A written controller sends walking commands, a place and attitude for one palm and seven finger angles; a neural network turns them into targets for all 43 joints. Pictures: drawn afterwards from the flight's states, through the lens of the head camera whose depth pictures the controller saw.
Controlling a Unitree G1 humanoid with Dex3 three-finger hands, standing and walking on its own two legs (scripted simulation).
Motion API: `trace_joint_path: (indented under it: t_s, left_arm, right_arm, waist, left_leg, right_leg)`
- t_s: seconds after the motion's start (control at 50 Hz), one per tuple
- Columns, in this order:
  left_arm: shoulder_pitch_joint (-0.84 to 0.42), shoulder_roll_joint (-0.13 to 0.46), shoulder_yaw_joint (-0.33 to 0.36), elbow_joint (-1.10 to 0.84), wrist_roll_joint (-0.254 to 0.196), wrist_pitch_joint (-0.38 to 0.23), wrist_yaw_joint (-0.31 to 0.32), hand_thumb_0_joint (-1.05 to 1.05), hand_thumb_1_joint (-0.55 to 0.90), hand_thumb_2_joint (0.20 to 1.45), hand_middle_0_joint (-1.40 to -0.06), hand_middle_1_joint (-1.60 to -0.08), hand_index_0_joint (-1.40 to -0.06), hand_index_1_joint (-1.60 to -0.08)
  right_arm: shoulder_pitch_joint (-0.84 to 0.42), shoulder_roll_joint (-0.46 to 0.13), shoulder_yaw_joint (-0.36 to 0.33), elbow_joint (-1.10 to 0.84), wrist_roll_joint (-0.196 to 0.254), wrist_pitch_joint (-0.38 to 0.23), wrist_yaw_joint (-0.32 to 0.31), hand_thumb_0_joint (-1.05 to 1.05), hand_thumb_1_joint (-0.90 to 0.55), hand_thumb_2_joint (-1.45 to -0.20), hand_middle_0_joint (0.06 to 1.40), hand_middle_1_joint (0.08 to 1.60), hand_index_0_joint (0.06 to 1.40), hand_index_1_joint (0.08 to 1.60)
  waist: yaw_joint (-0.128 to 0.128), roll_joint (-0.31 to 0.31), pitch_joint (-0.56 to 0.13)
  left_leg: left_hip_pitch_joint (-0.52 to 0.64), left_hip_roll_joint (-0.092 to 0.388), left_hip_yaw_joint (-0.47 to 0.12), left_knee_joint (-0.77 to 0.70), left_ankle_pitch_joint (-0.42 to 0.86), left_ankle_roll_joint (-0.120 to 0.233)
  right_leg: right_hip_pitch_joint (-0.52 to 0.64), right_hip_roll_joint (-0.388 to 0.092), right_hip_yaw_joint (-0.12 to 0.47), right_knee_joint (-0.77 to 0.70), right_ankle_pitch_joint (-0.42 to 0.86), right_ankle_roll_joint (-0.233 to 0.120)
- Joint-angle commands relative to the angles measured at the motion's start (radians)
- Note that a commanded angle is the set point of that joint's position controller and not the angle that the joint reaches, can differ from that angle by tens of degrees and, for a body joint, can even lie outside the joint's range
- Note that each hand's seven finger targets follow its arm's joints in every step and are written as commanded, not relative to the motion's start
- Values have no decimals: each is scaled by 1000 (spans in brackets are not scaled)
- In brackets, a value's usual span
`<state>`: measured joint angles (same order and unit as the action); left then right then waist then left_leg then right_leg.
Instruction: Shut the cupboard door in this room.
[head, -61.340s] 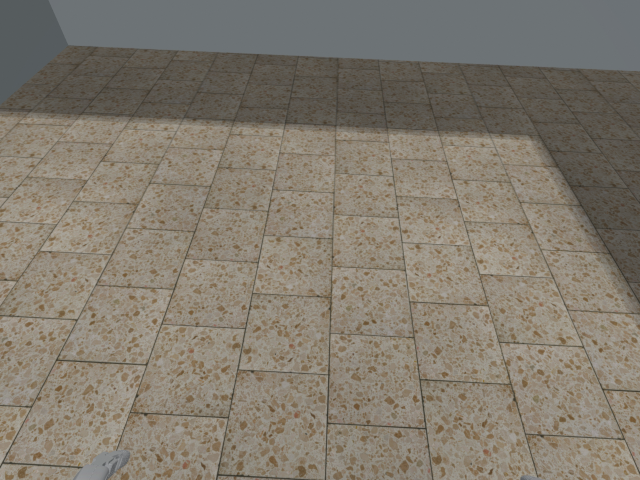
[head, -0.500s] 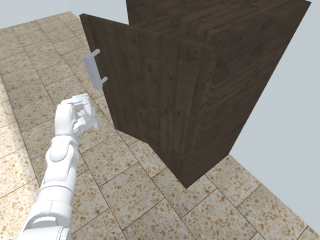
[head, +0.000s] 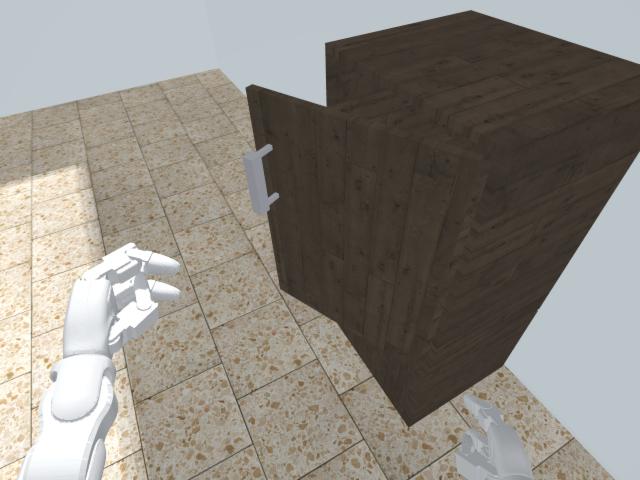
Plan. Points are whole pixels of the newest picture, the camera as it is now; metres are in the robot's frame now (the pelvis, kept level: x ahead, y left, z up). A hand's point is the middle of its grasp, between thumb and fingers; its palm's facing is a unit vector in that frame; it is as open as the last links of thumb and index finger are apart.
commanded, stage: draw the hand back to the body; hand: left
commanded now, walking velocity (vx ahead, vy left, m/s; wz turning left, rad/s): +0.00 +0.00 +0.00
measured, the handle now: (264, 179) +0.65 +0.19 +0.01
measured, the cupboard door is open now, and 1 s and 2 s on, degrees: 25 25 25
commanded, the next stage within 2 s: step back with the hand held close in 0.68 s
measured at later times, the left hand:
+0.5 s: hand (59, 360) +0.18 +0.27 +0.15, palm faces +0.50 -0.78 -0.39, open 7.2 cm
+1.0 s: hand (77, 355) +0.18 +0.25 +0.15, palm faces +0.42 -0.79 -0.45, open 7.4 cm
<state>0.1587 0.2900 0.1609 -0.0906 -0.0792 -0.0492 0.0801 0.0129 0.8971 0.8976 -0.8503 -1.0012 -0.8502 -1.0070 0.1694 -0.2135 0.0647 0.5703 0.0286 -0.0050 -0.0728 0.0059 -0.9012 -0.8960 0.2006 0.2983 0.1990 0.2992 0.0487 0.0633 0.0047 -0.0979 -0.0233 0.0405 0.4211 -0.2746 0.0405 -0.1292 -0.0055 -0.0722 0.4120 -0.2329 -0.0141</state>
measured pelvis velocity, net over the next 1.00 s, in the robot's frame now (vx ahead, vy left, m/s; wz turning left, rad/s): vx -0.01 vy -0.01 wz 0.01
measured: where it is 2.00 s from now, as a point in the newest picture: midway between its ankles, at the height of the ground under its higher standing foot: outside the picture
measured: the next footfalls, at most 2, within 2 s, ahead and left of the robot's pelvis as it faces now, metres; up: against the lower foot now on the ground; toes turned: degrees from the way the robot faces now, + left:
none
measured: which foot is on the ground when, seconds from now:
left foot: down 0.00-1.00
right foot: down 0.00-1.00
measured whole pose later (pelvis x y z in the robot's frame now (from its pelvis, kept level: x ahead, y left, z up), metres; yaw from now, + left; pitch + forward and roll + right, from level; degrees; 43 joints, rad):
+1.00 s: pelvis -0.01 -0.01 +0.00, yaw +1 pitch +0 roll -1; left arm 0.51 0.35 0.36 -0.39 -0.07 -0.14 0.12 0.01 0.89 0.90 -0.21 -0.30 -0.21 -0.30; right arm 0.19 -0.26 -0.01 0.61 0.02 -0.02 -0.07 0.01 -0.90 -0.90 0.20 0.30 0.20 0.30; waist 0.01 0.08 0.00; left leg -0.21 0.00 0.02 0.49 -0.28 0.03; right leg -0.22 0.01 -0.09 0.43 -0.22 -0.03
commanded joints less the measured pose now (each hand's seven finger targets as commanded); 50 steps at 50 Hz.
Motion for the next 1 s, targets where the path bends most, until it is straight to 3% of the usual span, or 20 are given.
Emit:
trace_joint_path:
  t_s: [0.0,0.06,0.14,0.28,0.34,0.38,0.44,0.52,0.54,0.6,0.68,0.74,0.76,0.78,0.8,0.82,0.88,0.94,0.98]
  left_arm:
    - [-95,168,112,-341,9,-56,9,0,900,900,-585,-720,-585,-720]
    - [-10,201,165,-413,11,-56,18,0,900,900,-502,-630,-502,-630]
    - [120,247,253,-431,7,-53,28,0,900,900,-393,-510,-393,-510]
    - [248,268,331,-513,0,-76,37,0,900,900,-200,-300,-200,-300]
    - [215,204,259,-459,6,-72,35,0,900,900,-200,-300,-200,-300]
    - [170,212,258,-455,11,-78,42,0,900,900,-200,-300,-200,-300]
    - [156,244,282,-452,14,-83,50,0,900,900,-200,-300,-200,-300]
    - [173,256,299,-501,14,-97,55,0,900,900,-200,-300,-200,-300]
    - [180,273,313,-508,15,-98,56,0,900,900,-200,-300,-200,-300]
    - [194,255,304,-510,14,-100,55,0,900,900,-200,-300,-200,-300]
    - [213,244,306,-451,5,-94,46,0,900,900,-200,-300,-200,-300]
    - [218,233,298,-421,3,-96,38,0,900,900,-200,-300,-200,-300]
    - [215,227,291,-431,3,-98,36,0,900,900,-200,-300,-200,-300]
    - [209,236,297,-436,4,-99,38,0,900,900,-200,-300,-200,-300]
    - [114,338,393,-504,16,-137,50,0,900,900,-200,-300,-200,-300]
    - [217,282,352,-432,14,-143,48,0,900,900,-200,-300,-200,-300]
    - [269,265,323,-468,20,-158,52,0,900,900,-200,-300,-200,-300]
    - [321,295,353,-517,16,-166,65,0,900,900,-200,-300,-200,-300]
    - [361,308,376,-546,11,-168,72,0,900,900,-200,-300,-200,-300]
  right_arm:
    - [-94,-116,-56,-141,-11,-56,-2,0,-900,-900,200,300,200,300]
    - [-94,-114,-60,-141,-17,-66,4,0,-900,-900,200,300,200,300]
    - [-99,-115,-68,-133,-21,-70,4,0,-900,-900,200,300,200,300]
    - [-102,-108,-77,-120,-14,-96,5,0,-900,-900,200,300,200,300]
    - [-97,-120,-80,-103,-15,-106,1,0,-900,-900,200,300,200,300]
    - [-94,-127,-84,-99,-14,-112,-3,0,-900,-900,200,300,200,300]
    - [-97,-129,-85,-92,-17,-122,-14,0,-900,-900,200,300,200,300]
    - [-104,-117,-81,-96,-20,-136,-15,0,-900,-900,200,300,200,300]
    - [-106,-120,-81,-93,-19,-139,-15,0,-900,-900,200,300,200,300]
    - [-112,-107,-75,-92,-20,-146,-14,0,-900,-900,200,300,200,300]
    - [-112,-107,-77,-89,-18,-141,-12,0,-900,-900,200,300,200,300]
    - [-107,-112,-82,-87,-16,-137,-12,0,-900,-900,200,300,200,300]
    - [-109,-110,-82,-91,-14,-136,-10,0,-900,-900,200,300,200,300]
    - [-107,-111,-83,-91,-16,-136,-10,0,-900,-900,200,300,200,300]
    - [-98,-146,-99,-125,-9,-113,-4,0,-900,-900,200,300,200,300]
    - [-85,-133,-100,-106,-16,-101,-4,0,-900,-900,200,300,200,300]
    - [-87,-126,-104,-113,-15,-80,0,0,-900,-900,200,300,200,300]
    - [-83,-134,-111,-123,-14,-64,-6,0,-900,-900,200,300,200,300]
    - [-80,-143,-118,-140,-14,-47,-14,0,-900,-900,200,300,200,300]
  waist:
    - [-12,31,-153]
    - [-3,29,-169]
    - [11,-30,-131]
    - [16,33,-70]
    - [-5,-20,6]
    - [-9,-40,9]
    - [0,-25,-18]
    - [13,0,-82]
    - [17,28,-88]
    - [16,56,-51]
    - [14,-4,15]
    - [11,-35,27]
    - [10,-4,17]
    - [11,-13,5]
    - [-24,-6,10]
    - [-30,-66,-21]
    - [-38,-78,-72]
    - [-42,-35,-145]
    - [-44,-13,-194]
  left_leg:
    - [36,48,-54,-67,411,-34]
    - [41,49,-59,-64,461,-42]
    - [3,43,-50,-64,425,-37]
    - [-24,46,-46,-76,330,-35]
    - [-38,44,-44,-91,237,-24]
    - [-39,41,-47,-97,180,-18]
    - [-26,34,-45,-99,148,-9]
    - [-18,28,-43,-88,193,-11]
    - [-23,28,-43,-87,197,-14]
    - [-29,28,-37,-87,201,-18]
    - [-48,33,-32,-93,175,-14]
    - [-45,35,-30,-96,160,-11]
    - [-39,35,-28,-96,156,-11]
    - [-35,34,-26,-95,157,-9]
    - [-123,56,-59,-25,83,9]
    - [-109,49,-66,20,74,9]
    - [-118,44,-60,82,100,2]
    - [-116,62,-73,58,188,-7]
    - [-112,86,-89,37,347,-10]
  right_leg:
    - [104,-2,31,-42,278,-11]
    - [128,-3,28,-39,300,-10]
    - [134,-4,24,-47,298,-6]
    - [97,-6,26,-58,215,-4]
    - [39,-7,25,-81,147,-1]
    - [25,-6,29,-86,93,0]
    - [35,-11,37,-93,64,-1]
    - [83,-13,39,-74,115,-4]
    - [97,-16,43,-75,116,-5]
    - [79,-13,43,-79,127,-5]
    - [49,-11,47,-101,94,-2]
    - [38,-11,49,-114,68,0]
    - [39,-13,53,-110,64,0]
    - [42,-13,52,-108,69,2]
    - [-30,-79,164,-152,67,-6]
    - [-52,-121,184,-168,44,-20]
    - [-64,-174,201,-141,123,-42]
    - [-25,-167,157,-61,236,-43]
    - [12,-125,120,23,360,-26]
